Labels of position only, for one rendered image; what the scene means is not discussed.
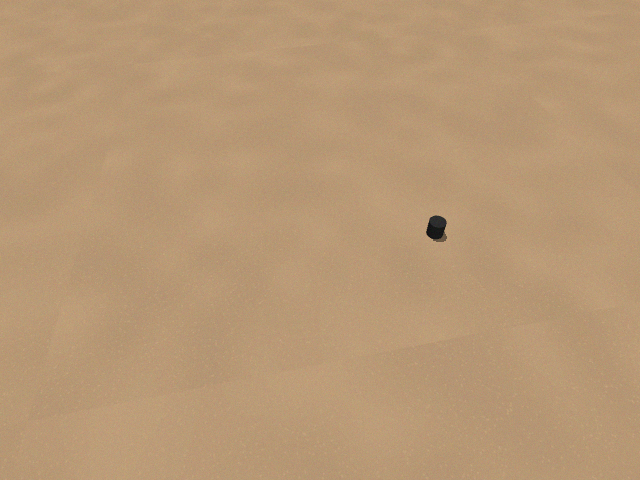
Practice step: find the tin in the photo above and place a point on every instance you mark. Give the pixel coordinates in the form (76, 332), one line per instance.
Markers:
(436, 227)

